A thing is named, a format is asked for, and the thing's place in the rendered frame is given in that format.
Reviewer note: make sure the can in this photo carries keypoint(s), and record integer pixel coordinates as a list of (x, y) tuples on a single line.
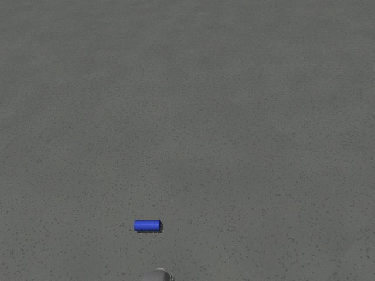
[(147, 225)]

